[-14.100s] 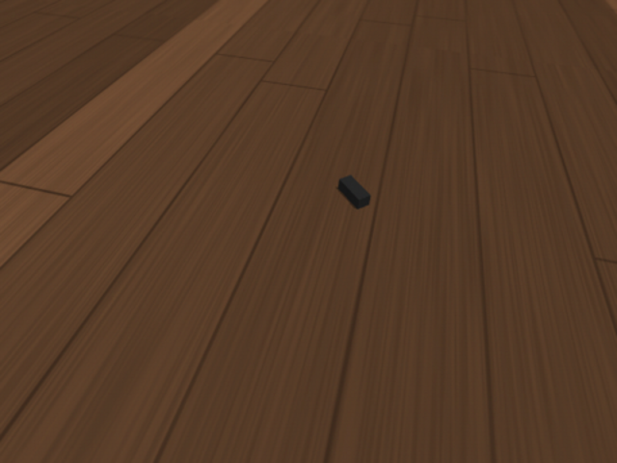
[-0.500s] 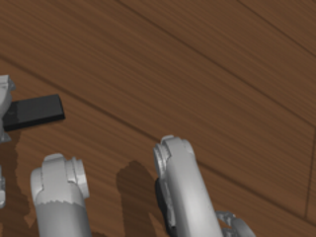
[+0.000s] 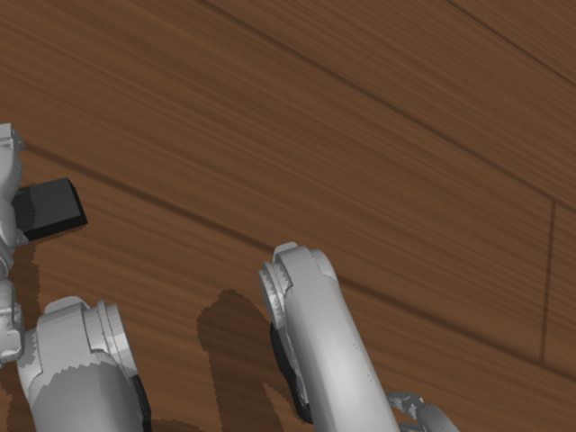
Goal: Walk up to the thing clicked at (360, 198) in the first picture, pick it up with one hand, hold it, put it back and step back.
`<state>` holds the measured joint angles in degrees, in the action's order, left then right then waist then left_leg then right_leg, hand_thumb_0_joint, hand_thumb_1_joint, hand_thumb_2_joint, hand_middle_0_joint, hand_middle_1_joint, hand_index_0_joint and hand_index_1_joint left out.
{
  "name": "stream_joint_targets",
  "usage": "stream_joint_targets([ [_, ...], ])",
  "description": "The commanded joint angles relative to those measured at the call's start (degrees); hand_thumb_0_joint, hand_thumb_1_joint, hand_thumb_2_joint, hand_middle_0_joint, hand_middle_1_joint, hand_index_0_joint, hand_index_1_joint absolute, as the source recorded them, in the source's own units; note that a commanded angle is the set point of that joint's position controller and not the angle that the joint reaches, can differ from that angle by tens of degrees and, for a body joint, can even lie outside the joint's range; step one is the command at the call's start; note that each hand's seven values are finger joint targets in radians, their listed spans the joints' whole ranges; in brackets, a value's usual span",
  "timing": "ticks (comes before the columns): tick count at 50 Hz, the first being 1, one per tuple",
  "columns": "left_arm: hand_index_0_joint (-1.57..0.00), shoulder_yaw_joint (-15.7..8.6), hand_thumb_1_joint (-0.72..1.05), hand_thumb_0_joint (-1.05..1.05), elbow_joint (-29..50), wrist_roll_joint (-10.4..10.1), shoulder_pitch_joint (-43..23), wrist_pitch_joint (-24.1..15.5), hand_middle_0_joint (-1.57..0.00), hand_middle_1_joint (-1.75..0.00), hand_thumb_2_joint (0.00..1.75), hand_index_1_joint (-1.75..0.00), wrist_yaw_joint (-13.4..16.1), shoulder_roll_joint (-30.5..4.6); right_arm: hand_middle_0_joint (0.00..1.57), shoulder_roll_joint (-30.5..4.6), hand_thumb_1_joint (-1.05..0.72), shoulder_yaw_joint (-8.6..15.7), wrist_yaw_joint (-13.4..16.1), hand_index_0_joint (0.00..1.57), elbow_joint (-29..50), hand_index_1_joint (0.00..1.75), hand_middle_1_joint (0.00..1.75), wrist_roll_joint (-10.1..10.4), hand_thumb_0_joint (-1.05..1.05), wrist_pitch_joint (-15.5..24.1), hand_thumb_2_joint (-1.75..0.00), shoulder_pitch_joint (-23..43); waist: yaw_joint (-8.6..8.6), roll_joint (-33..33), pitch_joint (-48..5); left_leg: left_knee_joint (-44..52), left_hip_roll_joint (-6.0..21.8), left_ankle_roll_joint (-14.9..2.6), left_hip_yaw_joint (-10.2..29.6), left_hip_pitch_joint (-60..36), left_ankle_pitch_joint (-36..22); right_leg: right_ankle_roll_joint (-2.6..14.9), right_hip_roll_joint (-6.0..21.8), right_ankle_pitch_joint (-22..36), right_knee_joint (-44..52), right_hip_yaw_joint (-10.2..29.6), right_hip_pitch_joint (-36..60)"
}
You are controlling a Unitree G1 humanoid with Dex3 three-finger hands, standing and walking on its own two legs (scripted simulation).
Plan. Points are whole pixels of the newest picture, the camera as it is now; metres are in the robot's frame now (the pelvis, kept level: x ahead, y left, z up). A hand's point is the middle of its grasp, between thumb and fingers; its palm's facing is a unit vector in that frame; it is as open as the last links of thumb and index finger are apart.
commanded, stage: close in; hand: left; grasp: from above
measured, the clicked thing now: (20, 217) +0.47 +0.29 -0.29
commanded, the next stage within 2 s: rest palm in 0.24 s
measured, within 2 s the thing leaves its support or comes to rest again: neither
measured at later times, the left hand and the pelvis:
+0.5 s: hand (9, 225) +0.44 +0.28 -0.21, palm faces -0.45 -0.13 -0.88, open 13.9 cm; pelvis +0.00 +0.00 -0.01, yaw +0 degrees
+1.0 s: hand (7, 223) +0.45 +0.29 -0.26, palm faces -0.45 -0.16 -0.88, open 14.1 cm; pelvis +0.01 +0.01 -0.02, yaw -4 degrees
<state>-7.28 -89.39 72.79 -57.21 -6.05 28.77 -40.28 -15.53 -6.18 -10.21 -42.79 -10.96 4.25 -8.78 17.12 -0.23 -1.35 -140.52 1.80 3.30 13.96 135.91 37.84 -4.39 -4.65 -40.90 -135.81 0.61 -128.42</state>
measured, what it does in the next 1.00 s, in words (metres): stands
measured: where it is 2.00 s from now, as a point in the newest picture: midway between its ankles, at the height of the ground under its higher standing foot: (225, 416)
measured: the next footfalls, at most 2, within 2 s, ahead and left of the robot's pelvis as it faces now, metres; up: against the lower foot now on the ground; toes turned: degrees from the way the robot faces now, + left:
none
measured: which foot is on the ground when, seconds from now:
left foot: down 0.00-1.00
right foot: down 0.00-1.00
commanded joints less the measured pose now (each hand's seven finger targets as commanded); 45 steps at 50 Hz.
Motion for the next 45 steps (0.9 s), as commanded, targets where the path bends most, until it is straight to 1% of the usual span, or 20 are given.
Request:
stream_joint_targets([
  [1, -0.09, -1.14, -0.53, 0.00, 9.53, -1.95, -18.20, 0.59, -0.06, -1.06, 0.96, -1.03, 1.12, -17.43, 0.20, -14.71, -0.90, 4.35, 0.22, 0.20, 1.24, 0.30, 0.30, 0.68, 0.00, 0.73, -0.89, -9.14, -1.49, 15.98, -38.69, 12.13, -0.58, -4.82, -10.73, -28.17, -8.92, 4.93, -0.16, 15.99, 13.27, -9.85, 19.12],
  [2, -0.09, -2.35, -0.53, 0.00, 10.65, -2.99, -19.40, 0.16, -0.07, -1.05, 0.97, -1.03, 0.65, -18.16, 0.20, -14.91, -0.90, 4.67, 0.21, 0.20, 1.81, 0.30, 0.30, 0.48, 0.00, 1.02, -0.89, -9.35, -0.69, 14.74, -38.16, 11.83, -0.55, -4.88, -10.31, -27.39, -8.34, 4.80, -0.05, 15.35, 13.41, -9.99, 19.14],
  [3, -0.09, -0.35, -0.54, 0.00, 8.41, -3.18, -18.09, 0.12, -0.07, -1.05, 0.98, -1.03, -0.30, -15.65, 0.20, -14.63, -0.90, 4.71, 0.14, 0.20, 0.76, 0.30, 0.30, 0.49, 0.00, 1.30, -0.89, -10.18, -0.54, 14.58, -36.74, 11.66, -0.53, -4.80, -10.36, -27.75, -7.70, 4.87, 0.07, 14.62, 13.57, -9.99, 18.04],
  [5, -0.09, -0.79, -0.53, 0.00, 9.42, -4.19, -17.57, -1.14, -0.07, -1.06, 0.98, -1.04, -1.50, -14.92, 0.20, -15.10, -0.90, 5.49, 0.27, 0.20, 0.56, 0.30, 0.30, 0.19, 0.00, 1.46, -0.89, -10.83, -0.01, 14.97, -36.97, 12.56, -0.61, -4.42, -9.74, -28.08, -6.59, 5.09, 0.01, 13.07, 13.75, -10.76, 18.04],
  [7, -0.09, 1.87, -0.54, 0.00, 7.91, -5.32, -15.53, -1.86, -0.05, -1.06, 0.94, -1.03, -3.22, -10.55, 0.20, -14.93, -0.90, 6.13, 0.28, 0.20, -0.41, 0.30, 0.30, 0.24, 0.00, 1.48, -0.90, -11.40, 0.78, 14.72, -35.61, 12.71, -0.50, -4.12, -9.47, -28.45, -5.26, 5.28, -0.22, 11.57, 14.11, -11.22, 16.54],
  [8, -0.09, 5.00, -0.54, 0.00, 7.43, -5.56, -16.03, -2.48, -0.05, -1.07, 0.94, -1.03, -4.30, -7.44, 0.20, -14.38, -0.90, 5.80, 0.13, 0.20, 0.01, 0.30, 0.30, 0.39, 0.00, 1.67, -0.90, -11.02, 1.64, 14.69, -33.91, 12.60, -0.61, -4.06, -9.39, -27.67, -4.49, 5.26, -0.28, 10.94, 14.34, -11.27, 15.71],
  [9, -0.09, 1.87, -0.53, 0.00, 7.45, -5.07, -15.13, -3.03, -0.05, -1.07, 0.94, -1.04, -4.44, -12.33, 0.20, -15.40, -0.90, 5.88, 0.39, 0.20, -1.38, 0.30, 0.30, 0.19, 0.00, 1.19, -0.90, -12.84, 1.12, 14.04, -35.27, 12.63, -0.66, -4.08, -9.08, -27.91, -4.85, 5.15, -0.25, 11.16, 14.43, -11.51, 17.04],
  [11, -0.09, 4.92, -0.54, 0.00, 8.33, -5.38, -16.24, -4.50, -0.06, -1.07, 0.95, -1.04, -5.46, -9.88, 0.20, -13.90, -0.90, 4.98, 0.34, 0.20, -0.84, 0.30, 0.30, 0.43, 0.00, 0.99, -0.90, -12.13, 0.88, 13.76, -33.91, 12.26, -0.77, -3.96, -9.22, -26.94, -4.29, 5.18, -0.18, 10.55, 14.21, -11.39, 17.15],
  [13, -0.10, 5.63, -0.52, 0.00, 10.85, -4.14, -18.39, -5.86, -0.07, -1.11, 0.98, -1.07, -4.94, -11.27, 0.20, -14.14, -0.90, 4.54, 0.51, 0.20, -0.96, 0.30, 0.30, 0.37, 0.00, 0.83, -0.90, -11.63, 0.32, 15.77, -35.58, 11.74, -0.58, -3.66, -9.12, -29.38, -6.60, 5.19, -0.29, 12.89, 13.38, -11.79, 17.72],
  [15, -0.11, 4.04, -0.50, 0.00, 11.07, -2.76, -18.36, -6.93, -0.07, -1.11, 0.99, -1.07, -3.27, -13.48, 0.20, -14.72, -0.90, 3.84, 0.66, 0.20, 0.18, 0.30, 0.30, 0.30, 0.00, 0.97, -0.89, -10.79, 0.03, 16.71, -36.80, 11.32, -0.57, -3.37, -9.02, -32.25, -9.45, 5.14, -0.16, 15.74, 12.30, -12.26, 18.46],
  [16, -0.11, 1.60, -0.49, 0.00, 11.31, -2.56, -17.45, -7.56, -0.07, -1.11, 0.99, -1.07, -2.01, -15.65, 0.20, -15.25, -0.90, 3.85, 0.79, 0.20, 0.44, 0.30, 0.30, 0.17, 0.00, 0.88, -0.89, -10.15, -0.60, 17.19, -36.92, 11.34, -0.47, -3.36, -9.05, -31.63, -9.72, 5.00, -0.21, 15.91, 12.13, -12.29, 18.92],
  [20, -0.08, -1.26, -0.50, 0.00, 6.14, 1.05, -16.00, -7.82, -0.05, -1.04, 0.94, -1.00, 2.54, -17.76, 0.20, -15.83, -0.89, 3.52, 0.54, 0.20, 0.05, 0.30, 0.30, -0.79, 0.00, 0.80, -0.90, -9.62, -0.28, 18.18, -34.73, 11.47, -0.46, -3.28, -9.46, -31.43, -9.89, 5.20, -0.26, 16.16, 11.21, -12.55, 17.09],
  [22, -0.07, 0.87, -0.50, 0.00, 0.31, 1.91, -15.71, -7.26, -0.05, -1.03, 0.95, -1.00, 4.44, -15.19, 0.20, -15.33, -0.89, 3.03, 0.25, 0.20, 0.44, 0.30, 0.30, -1.32, 0.00, 1.13, -0.90, -7.82, 1.23, 18.21, -30.71, 11.34, -0.39, -3.40, -9.41, -29.35, -7.02, 5.46, -0.42, 13.88, 10.82, -12.81, 13.84],
  [24, -0.07, -0.54, -0.49, 0.00, -0.10, 2.93, -16.24, -6.82, -0.05, -1.02, 0.95, -1.00, 6.70, -16.77, 0.20, -16.29, -0.89, 2.89, 0.11, 0.20, 0.14, 0.30, 0.30, -1.90, 0.00, 1.68, -0.90, -7.52, 1.60, 17.74, -30.80, 10.99, -0.38, -3.55, -9.02, -29.32, -6.44, 5.26, -0.32, 13.46, 10.88, -13.01, 13.63],
  [27, -0.07, 0.77, -0.50, 0.00, -2.91, 2.71, -18.35, -5.82, -0.05, -1.02, 0.96, -0.99, 8.81, -16.25, 0.20, -16.45, -0.89, 2.07, -0.64, 0.20, 0.24, 0.30, 0.30, -3.15, 0.00, 3.16, -0.90, -6.81, 2.94, 18.21, -29.86, 10.29, -0.31, -3.54, -9.14, -29.06, -5.14, 5.11, -0.25, 12.89, 10.59, -12.82, 13.37],
  [33, -0.08, -0.63, -0.49, 0.00, -2.04, 0.84, -20.18, -4.17, -0.05, -1.01, 0.95, -0.99, 10.72, -19.80, 0.20, -18.23, -0.89, 1.15, -2.05, 0.20, -0.34, 0.30, 0.30, -4.50, 0.00, 6.20, -0.90, -6.77, 3.87, 19.69, -30.99, 8.84, -0.05, -3.52, -8.47, -29.57, -4.66, 4.74, -0.54, 12.25, 10.71, -13.14, 15.21],
  [37, -0.07, -2.37, -0.51, 0.00, -3.38, -0.01, -17.80, -3.45, -0.06, -1.01, 0.98, -1.00, 9.96, -21.80, 0.20, -19.40, -0.90, 0.75, -2.94, 0.20, -0.37, 0.30, 0.30, -4.93, 0.00, 7.59, -0.90, -7.46, 3.97, 19.93, -31.88, 7.40, 0.18, -3.48, -8.27, -30.38, -7.68, 4.47, -0.59, 15.47, 9.40, -13.54, 17.11],
  [39, -0.07, -4.23, -0.51, 0.00, -4.00, -0.70, -14.74, -3.20, -0.05, -1.02, 0.96, -1.00, 10.11, -23.01, 0.20, -18.98, -0.90, 0.51, -3.08, 0.20, -0.95, 0.30, 0.30, -5.16, 0.00, 7.26, -0.90, -7.56, 2.77, 20.56, -33.37, 7.83, 0.41, -3.29, -8.04, -30.82, -9.23, 4.59, -0.99, 16.86, 9.47, -13.76, 19.13],
  [42, -0.07, -2.28, -0.51, 0.00, -4.43, -1.20, -14.28, -3.06, -0.05, -1.03, 0.95, -1.01, 8.82, -20.78, 0.20, -18.46, -0.90, 0.15, -3.78, 0.20, -0.56, 0.30, 0.30, -5.79, 0.00, 7.69, -0.90, -7.26, 3.78, 21.06, -31.29, 7.70, 0.38, -3.32, -7.84, -30.05, -8.77, 4.64, -1.14, 16.76, 8.93, -14.22, 18.12],
  [45, -0.07, -3.42, -0.52, 0.00, -2.97, -2.19, -13.72, -3.67, -0.05, -1.02, 0.94, -1.00, 8.19, -22.89, 0.20, -18.63, -0.90, -0.51, -3.99, 0.20, -0.94, 0.30, 0.30, -5.56, 0.00, 7.63, -0.90, -7.24, 3.15, 21.72, -31.07, 8.14, 0.63, -3.02, -6.90, -30.34, -10.01, 4.78, -1.24, 17.53, 8.47, -14.89, 18.53],
])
